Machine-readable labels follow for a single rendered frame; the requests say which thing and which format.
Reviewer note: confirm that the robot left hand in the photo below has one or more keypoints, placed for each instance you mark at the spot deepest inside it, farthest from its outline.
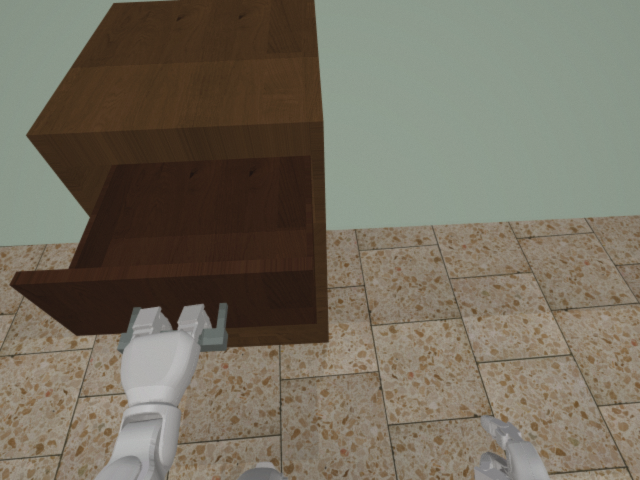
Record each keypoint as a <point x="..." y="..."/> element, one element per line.
<point x="158" y="367"/>

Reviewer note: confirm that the robot right hand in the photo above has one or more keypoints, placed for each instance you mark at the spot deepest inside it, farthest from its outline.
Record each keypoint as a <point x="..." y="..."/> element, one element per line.
<point x="522" y="459"/>

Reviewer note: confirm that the robot left forearm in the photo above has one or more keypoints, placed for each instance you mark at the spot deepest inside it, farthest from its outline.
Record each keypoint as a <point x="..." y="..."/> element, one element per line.
<point x="146" y="445"/>

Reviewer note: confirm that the handle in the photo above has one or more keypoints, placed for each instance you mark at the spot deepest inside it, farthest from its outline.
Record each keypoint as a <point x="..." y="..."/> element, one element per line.
<point x="212" y="339"/>

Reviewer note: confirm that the drawer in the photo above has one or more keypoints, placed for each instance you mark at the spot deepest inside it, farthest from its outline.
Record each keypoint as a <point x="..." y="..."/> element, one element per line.
<point x="175" y="234"/>

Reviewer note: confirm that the left robot shin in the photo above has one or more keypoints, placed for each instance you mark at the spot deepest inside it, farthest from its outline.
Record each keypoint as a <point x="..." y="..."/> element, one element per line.
<point x="265" y="465"/>

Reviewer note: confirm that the cabinet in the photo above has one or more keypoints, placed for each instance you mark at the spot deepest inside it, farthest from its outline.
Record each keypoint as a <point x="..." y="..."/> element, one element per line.
<point x="195" y="80"/>

